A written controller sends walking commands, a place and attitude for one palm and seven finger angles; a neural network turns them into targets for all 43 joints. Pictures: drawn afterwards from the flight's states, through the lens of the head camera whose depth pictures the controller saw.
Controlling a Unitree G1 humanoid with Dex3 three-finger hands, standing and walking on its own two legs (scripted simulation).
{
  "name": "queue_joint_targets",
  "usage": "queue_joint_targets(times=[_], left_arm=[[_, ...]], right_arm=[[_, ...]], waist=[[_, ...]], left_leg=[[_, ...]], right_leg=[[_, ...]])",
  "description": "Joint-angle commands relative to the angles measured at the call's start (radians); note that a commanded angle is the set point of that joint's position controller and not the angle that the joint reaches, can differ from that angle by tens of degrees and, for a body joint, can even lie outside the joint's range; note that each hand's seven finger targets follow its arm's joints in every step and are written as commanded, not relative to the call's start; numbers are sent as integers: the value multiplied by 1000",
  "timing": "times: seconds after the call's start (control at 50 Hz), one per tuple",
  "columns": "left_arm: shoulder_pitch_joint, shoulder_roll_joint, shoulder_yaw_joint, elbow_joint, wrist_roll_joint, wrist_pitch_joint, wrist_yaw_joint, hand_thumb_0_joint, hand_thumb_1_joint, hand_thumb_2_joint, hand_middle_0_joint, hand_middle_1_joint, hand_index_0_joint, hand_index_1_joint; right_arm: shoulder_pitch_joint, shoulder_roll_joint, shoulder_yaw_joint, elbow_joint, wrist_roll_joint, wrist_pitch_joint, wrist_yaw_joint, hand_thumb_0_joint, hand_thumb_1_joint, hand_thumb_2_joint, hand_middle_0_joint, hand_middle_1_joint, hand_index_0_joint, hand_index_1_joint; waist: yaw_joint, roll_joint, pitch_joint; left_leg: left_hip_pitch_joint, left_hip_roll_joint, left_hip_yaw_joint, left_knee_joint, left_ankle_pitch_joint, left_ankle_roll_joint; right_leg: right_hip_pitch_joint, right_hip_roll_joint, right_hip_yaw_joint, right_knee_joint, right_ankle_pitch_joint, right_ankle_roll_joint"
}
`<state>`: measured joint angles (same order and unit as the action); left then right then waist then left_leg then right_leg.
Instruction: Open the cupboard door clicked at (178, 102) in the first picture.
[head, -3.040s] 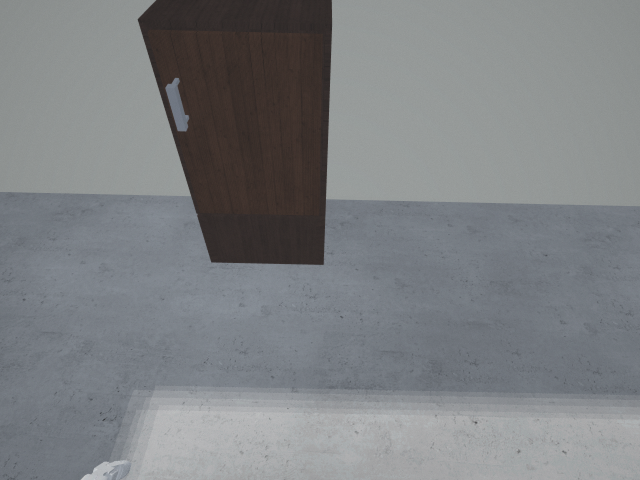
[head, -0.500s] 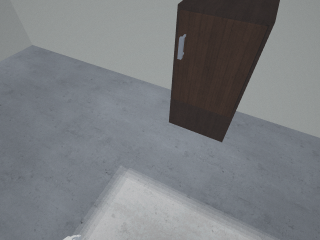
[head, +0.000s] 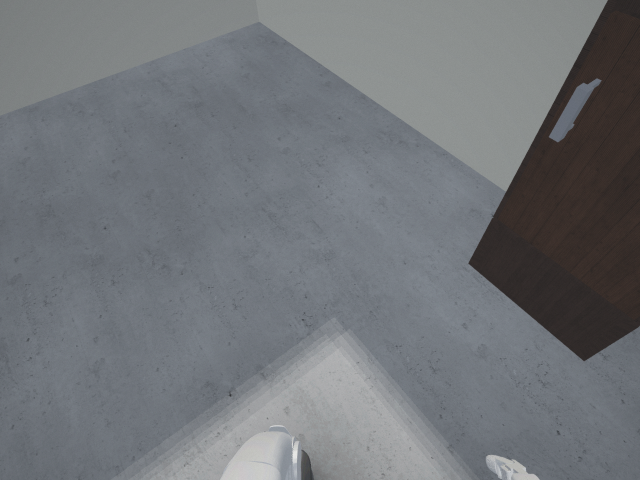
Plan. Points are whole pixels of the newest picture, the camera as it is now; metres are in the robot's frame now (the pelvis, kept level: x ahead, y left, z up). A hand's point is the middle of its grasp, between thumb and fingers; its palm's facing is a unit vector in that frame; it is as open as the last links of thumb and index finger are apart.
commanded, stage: turn to face it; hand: left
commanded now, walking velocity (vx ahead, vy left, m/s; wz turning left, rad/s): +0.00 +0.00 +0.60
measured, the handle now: (575, 110) +0.84 -0.44 -0.04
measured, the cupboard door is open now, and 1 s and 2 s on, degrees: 0 0 0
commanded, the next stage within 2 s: take the last steps up to it in 1.62 s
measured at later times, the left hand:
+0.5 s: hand (193, 441) +0.17 +0.22 -0.17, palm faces +0.06 -0.98 -0.17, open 7.4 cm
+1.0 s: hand (250, 359) +0.29 +0.15 -0.14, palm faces -0.31 -0.91 -0.26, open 7.4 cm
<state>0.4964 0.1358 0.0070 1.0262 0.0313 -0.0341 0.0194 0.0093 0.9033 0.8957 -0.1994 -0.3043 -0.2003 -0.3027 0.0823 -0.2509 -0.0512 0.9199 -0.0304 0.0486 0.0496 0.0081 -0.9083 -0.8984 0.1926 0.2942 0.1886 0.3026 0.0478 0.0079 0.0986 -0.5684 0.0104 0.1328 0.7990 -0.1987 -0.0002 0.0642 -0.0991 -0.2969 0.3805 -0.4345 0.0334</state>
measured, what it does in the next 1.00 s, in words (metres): walks ahead, turning right: left foot, then right foot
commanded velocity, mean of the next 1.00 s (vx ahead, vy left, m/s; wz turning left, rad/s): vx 0.00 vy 0.00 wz -0.52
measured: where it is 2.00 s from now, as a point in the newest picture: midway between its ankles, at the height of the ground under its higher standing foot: outside the picture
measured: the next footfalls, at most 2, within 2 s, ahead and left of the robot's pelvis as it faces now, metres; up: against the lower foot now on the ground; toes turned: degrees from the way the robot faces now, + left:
left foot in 0.06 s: +0.14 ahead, +0.07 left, +0.00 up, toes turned +10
right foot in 0.74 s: +0.15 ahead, -0.12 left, +0.00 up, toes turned -18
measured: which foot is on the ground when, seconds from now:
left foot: up 0.00-0.04, down 0.06-0.76, up 0.78-1.00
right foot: down 0.00-0.06, up 0.08-0.72, down 0.74-1.00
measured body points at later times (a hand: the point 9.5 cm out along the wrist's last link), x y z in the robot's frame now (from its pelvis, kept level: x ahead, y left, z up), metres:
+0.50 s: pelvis +0.12 +0.03 +0.01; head +0.13 +0.06 +0.46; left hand +0.17 +0.27 -0.16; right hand +0.20 -0.21 -0.12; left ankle +0.10 +0.07 -0.73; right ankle +0.12 -0.13 -0.66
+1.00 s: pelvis +0.15 -0.01 +0.01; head +0.18 -0.04 +0.46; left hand +0.31 +0.20 -0.12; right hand +0.13 -0.28 -0.14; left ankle +0.21 +0.15 -0.66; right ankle +0.11 -0.11 -0.73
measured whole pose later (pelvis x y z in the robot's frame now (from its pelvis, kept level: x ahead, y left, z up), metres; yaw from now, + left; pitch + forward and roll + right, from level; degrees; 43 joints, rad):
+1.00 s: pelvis +0.15 -0.01 +0.01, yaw -20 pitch +0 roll +1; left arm 0.20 0.20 0.06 0.93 0.02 0.03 0.00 0.01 0.90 0.90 -0.20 -0.30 -0.20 -0.30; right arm 0.18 -0.24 -0.07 0.95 -0.02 0.05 -0.02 0.01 -0.91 -0.90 0.20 0.29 0.19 0.30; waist -0.01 0.03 0.07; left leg -0.49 0.11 0.00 1.05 -0.39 -0.10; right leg -0.23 0.02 0.03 0.50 -0.27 -0.03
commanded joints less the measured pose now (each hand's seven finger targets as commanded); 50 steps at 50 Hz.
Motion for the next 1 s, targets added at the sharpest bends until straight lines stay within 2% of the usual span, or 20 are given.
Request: queue_joint_targets(times=[0.0, 0.02, 0.04, 0.06, 0.08, 0.14, 0.16, 0.2, 0.28, 0.4, 0.6, 0.64, 0.68, 0.7, 0.72, 0.74, 0.76, 0.8, 0.86, 0.98], left_arm=[[-11, 279, 72, -85, -11, -16, 16, 0, 900, 900, -200, -300, -200, -300], [-38, 273, 73, -105, -22, -19, 9, 0, 900, 900, -200, -300, -200, -300], [-20, 214, 61, -129, -41, -20, -4, 0, 900, 900, -200, -300, -200, -300], [-36, 201, 62, -162, -41, -4, 5, 0, 900, 900, -200, -300, -200, -300], [-65, 205, 69, -166, -34, 8, 19, 0, 900, 900, -200, -300, -200, -300], [-37, 140, 58, -87, -14, 30, 14, 0, 900, 900, -200, -300, -200, -300], [-5, 120, 54, -62, -10, 42, 13, 0, 900, 900, -200, -300, -200, -300], [9, 104, 49, -38, -11, 56, 14, 0, 900, 900, -200, -300, -200, -300], [-25, 110, 58, -27, -13, 86, 13, 0, 900, 900, -200, -300, -200, -300], [-189, 139, 87, -95, -11, 106, -6, 0, 900, 900, -200, -300, -200, -300], [-339, 118, 76, -168, -7, 89, -30, 0, 900, 900, -200, -300, -200, -300], [-338, 125, 75, -173, -7, 79, -30, 0, 900, 900, -200, -300, -200, -300], [-257, 151, 82, -157, -7, 65, -27, 0, 900, 900, -200, -300, -200, -300], [-162, 197, 92, -133, -5, 51, -22, 0, 900, 900, -200, -300, -200, -300], [-87, 301, 113, -111, 1, 37, -7, 0, 900, 900, -200, -300, -200, -300], [-60, 335, 119, -99, -22, 41, 4, 0, 900, 900, -200, -300, -200, -300], [-103, 302, 118, -107, -24, 46, 15, 0, 900, 900, -200, -300, -200, -300], [-225, 265, 105, -143, -21, 53, 11, 0, 900, 900, -200, -300, -200, -300], [-292, 254, 97, -166, -19, 42, 2, 0, 900, 900, -200, -300, -200, -300], [-276, 280, 109, -168, -10, 43, -8, 0, 900, 900, -200, -300, -200, -300]], right_arm=[[158, -82, -15, -45, -1, -44, -19, 0, -900, -900, 200, 300, 200, 300], [270, -141, -32, -23, -8, -49, -27, 0, -900, -900, 200, 300, 200, 300], [320, -251, -61, -17, -3, -52, -35, 0, -900, -900, 200, 300, 200, 300], [339, -305, -72, -20, 32, -56, -41, 0, -900, -900, 200, 300, 200, 300], [301, -258, -60, -25, 37, -57, -46, 0, -900, -900, 200, 300, 200, 300], [112, -103, -9, -56, 23, -85, -72, 0, -900, -900, 200, 300, 200, 300], [84, -83, 1, -46, 22, -92, -75, 0, -900, -900, 200, 300, 200, 300], [89, -57, 12, -25, 24, -100, -77, 0, -900, -900, 200, 300, 200, 300], [101, -43, 11, 7, 28, -95, -84, 0, -900, -900, 200, 300, 200, 300], [141, -52, -11, 5, 16, -76, -91, 0, -900, -900, 200, 300, 200, 300], [240, -95, -36, 39, 5, -63, -91, 0, -900, -900, 200, 300, 200, 300], [249, -107, -41, 43, 8, -61, -86, 0, -900, -900, 200, 300, 200, 300], [234, -123, -44, 37, 16, -60, -80, 0, -900, -900, 200, 300, 200, 300], [219, -121, -43, 22, 25, -59, -74, 0, -900, -900, 200, 300, 200, 300], [186, -56, -29, -24, 28, -57, -68, 0, -900, -900, 200, 300, 200, 300], [130, -49, -21, -54, 26, -46, -76, 0, -900, -900, 200, 300, 200, 300], [92, -52, -20, -55, 26, -37, -84, 0, -900, -900, 200, 300, 200, 300], [70, -44, -22, -45, 20, -26, -76, 0, -900, -900, 200, 300, 200, 300], [142, -37, -28, -16, 14, -14, -71, 0, -900, -900, 200, 300, 200, 300], [93, -46, -28, -50, 17, -21, -71, 0, -900, -900, 200, 300, 200, 300]], waist=[[-122, -202, -178], [-186, -127, -283], [-173, 112, -371], [-170, 117, -478], [-149, -11, -394], [-53, -23, -215], [-25, 11, -172], [-11, 40, -141], [1, 99, -91], [-31, 75, -10], [-96, 125, -88], [-92, 128, -110], [-39, 92, -171], [13, 15, -228], [42, -261, -252], [52, -243, -259], [43, -164, -221], [1, -122, -115], [-54, -92, -107], [-35, -162, -120]], left_leg=[[321, -84, 59, -259, 32, 53], [594, 7, -21, -319, 283, 90], [879, 311, -384, -259, 829, 220], [942, 446, -524, -253, 1156, 328], [839, 444, -414, -299, 1008, 327], [512, 290, -212, -412, 799, 121], [451, 256, -173, -437, 802, 87], [386, 226, -133, -475, 769, 100], [366, 213, -81, -503, 673, 48], [412, 286, -104, -514, 421, 137], [603, 352, -26, -377, 597, 155], [607, 351, 1, -323, 668, 131], [577, 329, 60, -186, 719, 79], [450, 298, 93, -4, 595, 27], [110, 144, 137, 251, -68, -51], [10, 70, 6, 410, -453, -73], [-16, 106, -105, 418, -413, -59], [-25, 124, -121, 406, -304, -70], [41, 108, -115, 338, -200, -94], [62, 74, -101, 173, -181, -112]], right_leg=[[-12, -213, 24, 392, 1268, -44], [-189, -187, 35, 636, 985, -18], [-540, -23, 92, 943, -53, 27], [-662, 0, 236, 1084, -205, 33], [-667, -38, 289, 1095, -124, 27], [-578, -59, 307, 970, 34, 40], [-543, -49, 301, 921, 59, 41], [-489, -32, 300, 833, 97, 41], [-495, 7, 314, 774, 170, 42], [-629, 4, 324, 742, 147, 54], [-539, 36, 206, 423, 7, 5], [-487, 57, 189, 331, 27, -13], [-339, 73, 178, 167, 171, -35], [-147, 17, 260, 53, 391, -71], [73, -239, 630, 32, 894, -199], [54, -344, 691, 56, 1173, -308], [7, -297, 620, 50, 1026, -317], [-127, -208, 568, 6, 797, -258], [-218, -134, 483, -18, 740, -197], [-220, -92, 536, 1, 668, -203]])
